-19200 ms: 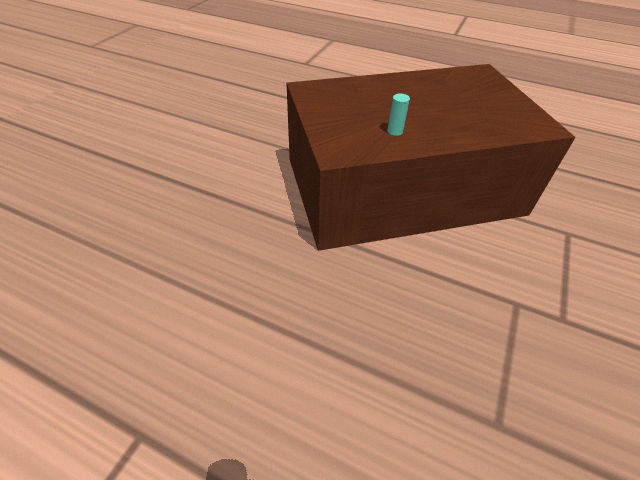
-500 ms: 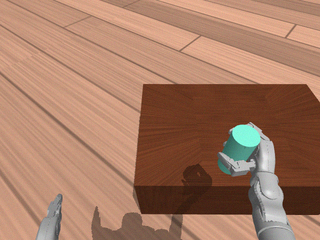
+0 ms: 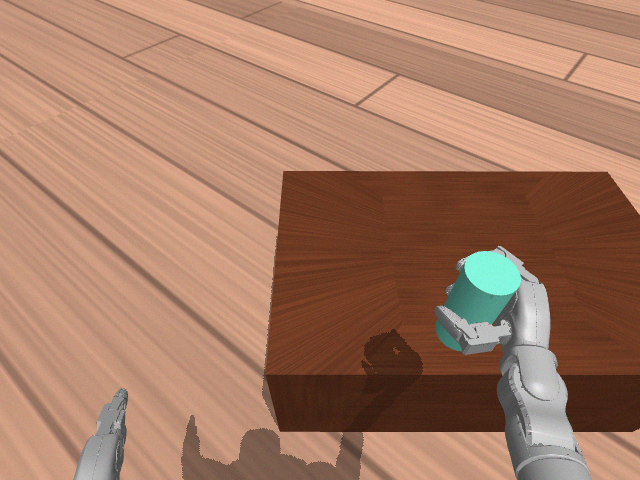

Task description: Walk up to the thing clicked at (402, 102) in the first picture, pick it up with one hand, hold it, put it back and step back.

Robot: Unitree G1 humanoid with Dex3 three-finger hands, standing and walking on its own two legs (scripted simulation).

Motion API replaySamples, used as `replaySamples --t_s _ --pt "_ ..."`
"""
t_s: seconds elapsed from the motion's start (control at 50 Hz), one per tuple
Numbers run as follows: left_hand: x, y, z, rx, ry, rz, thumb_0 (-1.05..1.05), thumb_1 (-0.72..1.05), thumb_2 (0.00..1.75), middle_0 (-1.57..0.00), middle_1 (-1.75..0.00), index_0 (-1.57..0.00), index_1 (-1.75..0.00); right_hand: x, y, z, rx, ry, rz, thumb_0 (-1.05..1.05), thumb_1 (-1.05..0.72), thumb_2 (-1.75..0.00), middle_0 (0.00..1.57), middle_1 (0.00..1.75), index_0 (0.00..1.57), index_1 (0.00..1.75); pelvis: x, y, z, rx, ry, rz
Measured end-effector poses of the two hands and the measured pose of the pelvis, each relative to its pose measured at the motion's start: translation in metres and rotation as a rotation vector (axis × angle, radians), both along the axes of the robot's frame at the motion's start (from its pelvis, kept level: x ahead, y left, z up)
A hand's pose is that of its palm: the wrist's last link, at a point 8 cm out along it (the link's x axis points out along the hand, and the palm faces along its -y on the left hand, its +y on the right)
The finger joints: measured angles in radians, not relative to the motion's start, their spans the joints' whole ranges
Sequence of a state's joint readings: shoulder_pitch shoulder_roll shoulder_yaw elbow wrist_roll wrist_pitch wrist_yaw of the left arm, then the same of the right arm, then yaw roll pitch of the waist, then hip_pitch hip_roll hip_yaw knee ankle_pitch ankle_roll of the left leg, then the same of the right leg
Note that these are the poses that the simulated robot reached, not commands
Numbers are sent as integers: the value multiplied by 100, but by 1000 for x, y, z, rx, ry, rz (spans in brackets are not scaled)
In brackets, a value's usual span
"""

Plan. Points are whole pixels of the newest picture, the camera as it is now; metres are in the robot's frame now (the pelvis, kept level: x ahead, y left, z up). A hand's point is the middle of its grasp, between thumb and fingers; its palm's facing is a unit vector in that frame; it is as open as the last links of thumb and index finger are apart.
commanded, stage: hold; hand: right
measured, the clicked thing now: (473, 304) +0.34 -0.17 +0.05
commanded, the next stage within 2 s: crouch in 0.04 s
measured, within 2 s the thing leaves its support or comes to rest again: neither
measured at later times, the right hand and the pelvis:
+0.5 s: hand (456, 306) +0.38 -0.17 -0.01, palm faces +0.19 +0.98 -0.01, open 8.9 cm; pelvis -0.01 +0.00 -0.02, yaw +0 degrees
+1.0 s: hand (437, 282) +0.48 -0.18 -0.10, palm faces +0.22 +0.98 -0.01, open 8.7 cm; pelvis -0.02 -0.01 -0.09, yaw +2 degrees
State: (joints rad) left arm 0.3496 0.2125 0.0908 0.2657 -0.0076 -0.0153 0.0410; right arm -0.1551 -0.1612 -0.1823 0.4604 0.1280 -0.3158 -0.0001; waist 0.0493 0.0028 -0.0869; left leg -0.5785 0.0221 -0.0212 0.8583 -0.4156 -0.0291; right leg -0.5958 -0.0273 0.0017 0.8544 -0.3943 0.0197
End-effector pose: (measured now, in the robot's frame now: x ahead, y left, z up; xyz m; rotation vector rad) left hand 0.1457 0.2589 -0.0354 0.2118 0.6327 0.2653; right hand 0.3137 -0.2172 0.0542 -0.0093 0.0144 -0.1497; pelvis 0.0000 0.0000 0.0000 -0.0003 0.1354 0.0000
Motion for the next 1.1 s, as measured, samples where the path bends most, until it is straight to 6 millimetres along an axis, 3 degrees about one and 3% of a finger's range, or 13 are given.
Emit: replaySamples --t_s 0.14,0.28,0.36,0.5,0.64,0.76,0.86,0.98,1.1 --pt "-10 11 3 39 22 18 -1 -52 4 -5 -6 -6 -5 -2 8 -12 19 15 7 -2 32 -114 79 115 80 116 -3 1 -1 -2 1 10" --pt "-6 -2 -3 8 20 -5 -1 -52 5 -5 -6 -5 -5 -1 7 -8 -7 -18 -11 -2 32 -114 79 115 81 116 -4 2 -3 1 7 8" --pt "-1 -3 -1 10 -14 -12 -1 -52 5 -5 -6 -5 -5 7 0 -17 1 -4 -45 -2 32 -114 79 115 80 116 -6 3 -6 1 22 5" --pt "-9 7 -6 84 3 -21 -1 -52 4 -5 -6 -6 -5 32 -5 -62 13 56 -39 -2 31 -114 79 114 81 114 -14 3 -23 5 96 4" --pt "-16 5 -1 168 -9 -55 -1 -52 5 -5 -6 -6 -5 66 -5 -103 20 68 -33 -2 30 -114 80 113 82 113 -20 1 -44 19 173 8" --pt "-24 12 4 250 3 -53 -1 -52 5 -5 -6 -6 -5 98 -9 -112 27 25 -61 -2 29 -114 80 113 81 113 -20 -4 -58 36 225 12" --pt "-25 6 -4 257 16 -60 -1 -51 5 -5 -6 -6 -5 120 -9 -121 15 12 -53 -2 29 -114 80 112 81 112 -20 -7 -70 44 270 19" --pt "-24 -8 -16 228 7 -92 -1 -50 4 -6 -6 -7 -5 131 -13 -146 11 56 -63 -2 28 -113 80 112 81 112 -20 -9 -84 53 309 22" --pt "-28 3 -18 283 39 -77 -1 -50 5 -6 -6 -7 -5 140 -19 -161 17 41 -90 -2 28 -113 80 112 81 112 -21 -9 -95 60 337 24"
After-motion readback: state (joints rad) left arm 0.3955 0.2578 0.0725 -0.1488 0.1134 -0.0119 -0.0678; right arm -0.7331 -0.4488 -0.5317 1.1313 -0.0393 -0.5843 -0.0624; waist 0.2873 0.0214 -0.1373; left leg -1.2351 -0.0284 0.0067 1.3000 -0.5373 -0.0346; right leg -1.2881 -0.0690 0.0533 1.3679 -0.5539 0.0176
